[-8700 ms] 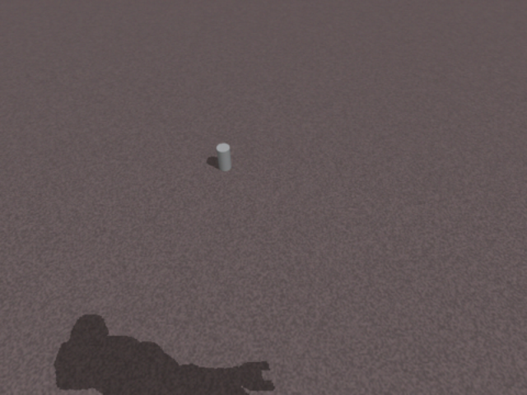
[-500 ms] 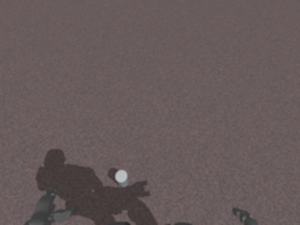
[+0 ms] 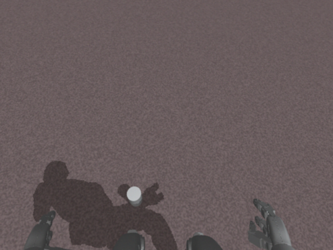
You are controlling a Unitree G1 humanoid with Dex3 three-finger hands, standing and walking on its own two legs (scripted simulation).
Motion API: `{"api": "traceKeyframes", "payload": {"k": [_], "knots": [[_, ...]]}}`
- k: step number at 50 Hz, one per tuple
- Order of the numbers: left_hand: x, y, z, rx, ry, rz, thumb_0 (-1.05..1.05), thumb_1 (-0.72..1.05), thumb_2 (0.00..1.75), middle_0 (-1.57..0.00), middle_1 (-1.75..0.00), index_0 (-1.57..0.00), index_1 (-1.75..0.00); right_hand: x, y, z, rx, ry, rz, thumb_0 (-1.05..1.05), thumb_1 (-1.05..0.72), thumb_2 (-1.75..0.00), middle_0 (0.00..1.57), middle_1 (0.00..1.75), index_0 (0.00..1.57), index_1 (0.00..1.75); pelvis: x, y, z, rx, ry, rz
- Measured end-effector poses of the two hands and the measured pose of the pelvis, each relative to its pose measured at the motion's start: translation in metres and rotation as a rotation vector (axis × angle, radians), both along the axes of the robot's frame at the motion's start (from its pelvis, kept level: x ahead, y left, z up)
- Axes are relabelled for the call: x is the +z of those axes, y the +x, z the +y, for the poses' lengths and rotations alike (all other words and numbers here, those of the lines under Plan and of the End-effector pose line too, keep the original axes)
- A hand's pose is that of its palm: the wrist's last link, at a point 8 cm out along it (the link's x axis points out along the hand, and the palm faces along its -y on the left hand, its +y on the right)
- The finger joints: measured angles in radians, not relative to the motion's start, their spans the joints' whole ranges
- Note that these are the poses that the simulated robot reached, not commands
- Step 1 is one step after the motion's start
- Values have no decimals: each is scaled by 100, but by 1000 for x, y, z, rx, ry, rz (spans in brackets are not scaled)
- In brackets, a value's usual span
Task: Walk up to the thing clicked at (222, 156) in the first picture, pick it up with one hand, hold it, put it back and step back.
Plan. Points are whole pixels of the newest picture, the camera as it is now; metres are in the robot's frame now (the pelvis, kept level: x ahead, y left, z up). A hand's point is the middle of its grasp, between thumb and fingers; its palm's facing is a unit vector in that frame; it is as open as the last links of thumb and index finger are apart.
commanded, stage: go down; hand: left
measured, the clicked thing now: (135, 196) +0.38 +0.14 -0.65
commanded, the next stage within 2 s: none
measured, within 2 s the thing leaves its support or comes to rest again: neither
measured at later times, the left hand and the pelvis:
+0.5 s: hand (63, 240) +0.16 +0.27 -0.17, palm faces +0.07 -0.95 -0.29, open 16.9 cm; pelvis -0.01 +0.00 -0.05, yaw +0 degrees
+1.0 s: hand (72, 206) +0.26 +0.31 -0.27, palm faces +0.03 -0.98 -0.18, open 17.1 cm; pelvis -0.07 -0.01 -0.20, yaw -2 degrees
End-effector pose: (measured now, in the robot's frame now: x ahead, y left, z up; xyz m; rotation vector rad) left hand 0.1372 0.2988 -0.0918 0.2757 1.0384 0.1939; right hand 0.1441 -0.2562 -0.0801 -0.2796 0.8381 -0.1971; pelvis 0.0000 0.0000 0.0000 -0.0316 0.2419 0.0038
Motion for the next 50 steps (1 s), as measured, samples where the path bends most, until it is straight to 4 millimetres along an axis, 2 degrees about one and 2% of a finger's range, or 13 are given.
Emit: {"api": "traceKeyframes", "payload": {"k": [9, 19, 23, 28, 36, 39, 43, 50], "knots": [[-6, -3, 5, 8, -1, 0, 0, -43, 13, -8, -9, -6, -11, -5, 15, 10, 26, -7, -68, 1, -78, -87, 20, 30, 20, 30, -14, 1, 2, 7, -12, 35], [-16, -5, 6, -5, -10, -31, -1, -43, 13, -8, -9, -6, -11, -22, 9, 13, 35, -9, -64, 1, -79, -87, 20, 30, 20, 30, -31, -4, 3, 8, -20, 75], [-29, -1, 13, 8, -10, -59, -1, -43, 12, -7, -9, -6, -10, -34, 5, 12, 51, -15, -60, 1, -80, -87, 20, 30, 20, 30, -42, -10, 2, 9, -22, 101], [-65, 22, 29, 5, -44, -167, -1, -43, 12, -7, -9, -6, -10, -66, 1, 4, 85, -40, -58, 1, -83, -88, 20, 30, 20, 30, -75, -23, -1, 4, -19, 171], [-106, 78, 39, -120, -93, -410, -1, -48, 10, -7, -9, -6, -9, -138, -19, -12, 90, -71, 30, 1, -86, -89, 20, 30, 20, 30, -138, -43, -2, -10, -22, 260], [-120, 86, 44, -123, -99, -443, -1, -48, 9, -6, -7, -6, -7, -164, -31, -14, 82, -57, 73, 1, -87, -89, 20, 30, 20, 30, -156, -50, -2, -16, -23, 282], [-137, 88, 50, -121, -108, -463, -1, -47, 9, -5, -7, -5, -7, -193, -50, -14, 75, -37, 137, 1, -87, -89, 20, 30, 20, 30, -174, -59, -4, -22, -23, 302], [-157, 103, 60, -144, -121, -567, -1, -45, 11, -4, -7, -3, -7, -227, -75, -14, 88, -43, 204, 1, -87, -89, 20, 30, 20, 30, -203, -72, -6, -25, -29, 323]]}}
